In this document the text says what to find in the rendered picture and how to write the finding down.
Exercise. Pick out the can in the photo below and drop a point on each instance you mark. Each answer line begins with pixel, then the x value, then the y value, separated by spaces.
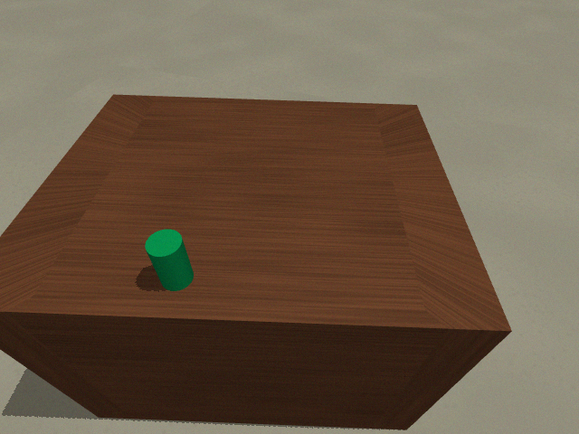
pixel 168 255

